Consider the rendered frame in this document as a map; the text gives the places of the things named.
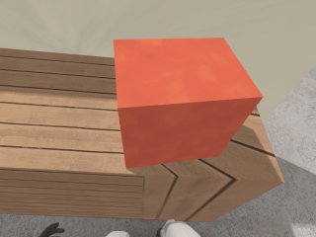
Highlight pedestal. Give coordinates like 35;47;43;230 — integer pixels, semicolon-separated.
0;47;284;222

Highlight robot right thigh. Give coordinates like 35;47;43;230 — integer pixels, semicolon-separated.
160;221;200;237

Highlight robot left hand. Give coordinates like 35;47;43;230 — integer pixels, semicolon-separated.
39;222;65;237

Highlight carton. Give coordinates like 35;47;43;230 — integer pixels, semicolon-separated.
114;38;263;169

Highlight robot right shin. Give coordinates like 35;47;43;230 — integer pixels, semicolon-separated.
164;219;175;226

